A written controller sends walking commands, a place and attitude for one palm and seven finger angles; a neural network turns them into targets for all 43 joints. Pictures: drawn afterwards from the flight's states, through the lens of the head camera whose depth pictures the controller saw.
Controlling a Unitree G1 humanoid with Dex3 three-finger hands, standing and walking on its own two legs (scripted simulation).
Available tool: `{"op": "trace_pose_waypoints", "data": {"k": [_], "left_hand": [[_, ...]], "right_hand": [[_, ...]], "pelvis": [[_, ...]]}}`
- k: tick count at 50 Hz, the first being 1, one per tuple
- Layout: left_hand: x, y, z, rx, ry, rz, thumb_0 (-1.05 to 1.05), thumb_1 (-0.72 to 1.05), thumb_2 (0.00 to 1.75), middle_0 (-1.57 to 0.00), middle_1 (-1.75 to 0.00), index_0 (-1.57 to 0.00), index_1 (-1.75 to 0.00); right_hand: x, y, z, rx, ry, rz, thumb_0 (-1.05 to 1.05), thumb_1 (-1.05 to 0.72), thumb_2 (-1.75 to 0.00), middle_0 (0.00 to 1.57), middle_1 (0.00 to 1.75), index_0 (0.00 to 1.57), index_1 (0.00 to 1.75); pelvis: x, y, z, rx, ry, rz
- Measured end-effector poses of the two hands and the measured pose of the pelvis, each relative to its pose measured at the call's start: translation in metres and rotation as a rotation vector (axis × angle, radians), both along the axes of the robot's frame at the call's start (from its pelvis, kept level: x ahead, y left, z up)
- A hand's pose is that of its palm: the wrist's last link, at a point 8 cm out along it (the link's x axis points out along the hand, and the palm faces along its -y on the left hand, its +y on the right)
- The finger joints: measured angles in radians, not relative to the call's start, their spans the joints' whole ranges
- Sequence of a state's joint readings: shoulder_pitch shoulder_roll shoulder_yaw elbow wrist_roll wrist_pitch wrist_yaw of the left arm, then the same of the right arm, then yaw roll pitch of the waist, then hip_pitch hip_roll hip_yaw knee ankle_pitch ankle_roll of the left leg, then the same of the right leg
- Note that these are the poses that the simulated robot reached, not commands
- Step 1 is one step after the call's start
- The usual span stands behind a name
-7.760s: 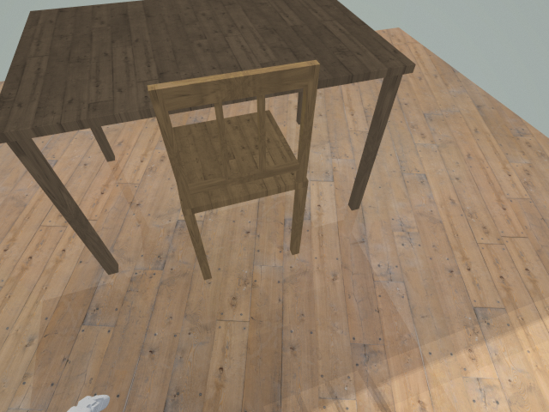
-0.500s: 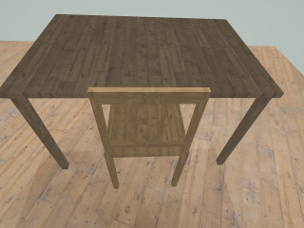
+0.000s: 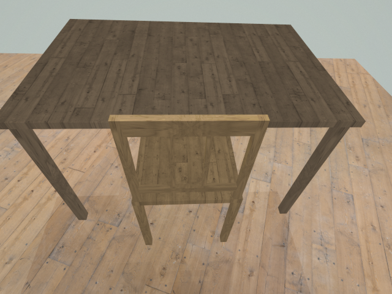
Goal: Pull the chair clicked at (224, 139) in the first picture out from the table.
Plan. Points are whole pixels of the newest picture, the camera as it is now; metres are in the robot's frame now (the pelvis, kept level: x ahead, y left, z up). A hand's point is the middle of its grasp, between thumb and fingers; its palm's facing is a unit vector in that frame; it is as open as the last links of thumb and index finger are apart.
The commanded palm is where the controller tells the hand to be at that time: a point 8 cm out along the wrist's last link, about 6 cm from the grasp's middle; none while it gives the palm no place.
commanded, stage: look again from close up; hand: left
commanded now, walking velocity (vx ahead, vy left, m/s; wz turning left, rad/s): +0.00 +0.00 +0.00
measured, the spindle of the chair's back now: (171, 163) +0.49 +0.11 -0.11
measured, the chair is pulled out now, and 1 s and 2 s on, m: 0.00 0.00 0.00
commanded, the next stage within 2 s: shuffle to correct the standing spot in 0.42 s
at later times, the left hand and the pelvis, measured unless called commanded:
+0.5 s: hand out of the picture -0.03 +0.14 -0.18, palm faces +0.05 -0.99 -0.15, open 7.4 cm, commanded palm none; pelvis +0.01 -0.01 +0.00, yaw +0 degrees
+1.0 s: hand out of the picture -0.05 +0.10 -0.19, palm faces +0.14 -0.98 -0.16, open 7.4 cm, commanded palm none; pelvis +0.04 -0.05 -0.01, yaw +4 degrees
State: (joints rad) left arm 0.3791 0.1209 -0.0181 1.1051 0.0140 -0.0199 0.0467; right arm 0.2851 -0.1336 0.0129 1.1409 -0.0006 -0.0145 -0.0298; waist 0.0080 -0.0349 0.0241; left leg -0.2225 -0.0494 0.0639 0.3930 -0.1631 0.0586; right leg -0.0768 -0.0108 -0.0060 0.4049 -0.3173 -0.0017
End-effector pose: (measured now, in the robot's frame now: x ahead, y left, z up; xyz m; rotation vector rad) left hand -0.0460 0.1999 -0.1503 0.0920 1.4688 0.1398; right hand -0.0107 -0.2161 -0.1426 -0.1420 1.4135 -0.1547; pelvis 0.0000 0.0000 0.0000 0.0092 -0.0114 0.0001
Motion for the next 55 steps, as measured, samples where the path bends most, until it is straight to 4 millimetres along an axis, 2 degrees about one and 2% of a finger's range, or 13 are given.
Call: {"op": "trace_pose_waypoints", "data": {"k": [26, 41, 48, 55], "left_hand": [[0.007, -0.009, 0.001, 0.001, -0.006, 0.008, 0.01, 0.91, 0.90, -0.20, -0.30, -0.20, -0.30], [-0.002, -0.020, -0.004, 0.003, 0.046, 0.056, 0.00, 0.91, 0.90, -0.20, -0.30, -0.20, -0.30], [-0.005, -0.041, -0.003, 0.016, 0.068, 0.106, 0.00, 0.91, 0.90, -0.20, -0.30, -0.20, -0.30], [-0.006, -0.069, -0.018, -0.035, 0.120, 0.112, 0.00, 0.91, 0.90, -0.20, -0.30, -0.20, -0.30]], "right_hand": [[0.011, -0.010, 0.000, -0.004, -0.005, 0.012, 0.01, -0.92, -0.90, 0.20, 0.29, 0.20, 0.30], [0.015, -0.013, -0.007, 0.020, 0.046, 0.020, 0.00, -0.91, -0.90, 0.20, 0.29, 0.20, 0.30], [0.032, -0.032, -0.013, 0.017, 0.060, 0.044, 0.00, -0.90, -0.90, 0.20, 0.30, 0.20, 0.30], [0.062, -0.058, -0.015, -0.049, 0.005, 0.041, 0.01, -0.91, -0.90, 0.20, 0.30, 0.20, 0.30]], "pelvis": [[0.006, -0.008, 0.000, 0.003, -0.002, 0.005], [0.020, -0.023, -0.005, 0.019, 0.020, 0.056], [0.033, -0.041, -0.010, 0.008, 0.027, 0.076], [0.046, -0.057, -0.019, 0.006, 0.005, 0.069]]}}
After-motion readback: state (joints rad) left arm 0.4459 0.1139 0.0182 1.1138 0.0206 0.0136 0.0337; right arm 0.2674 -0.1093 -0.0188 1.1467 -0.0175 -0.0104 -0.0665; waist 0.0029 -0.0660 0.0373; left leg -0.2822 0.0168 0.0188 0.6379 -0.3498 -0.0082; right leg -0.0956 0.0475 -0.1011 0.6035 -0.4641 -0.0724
